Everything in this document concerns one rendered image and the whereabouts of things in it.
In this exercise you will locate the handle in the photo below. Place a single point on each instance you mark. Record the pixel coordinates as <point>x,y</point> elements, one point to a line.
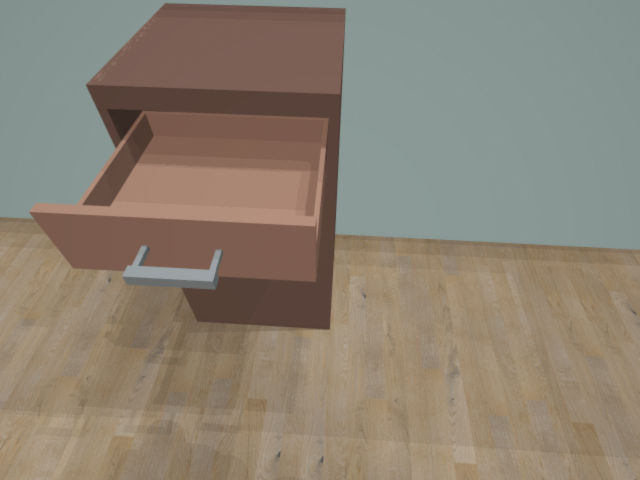
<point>136,274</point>

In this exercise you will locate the drawer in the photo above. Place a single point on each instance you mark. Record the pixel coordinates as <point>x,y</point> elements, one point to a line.
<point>186,184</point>

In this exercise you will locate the cabinet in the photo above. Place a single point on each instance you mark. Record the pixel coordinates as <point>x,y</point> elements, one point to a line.
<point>244,60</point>

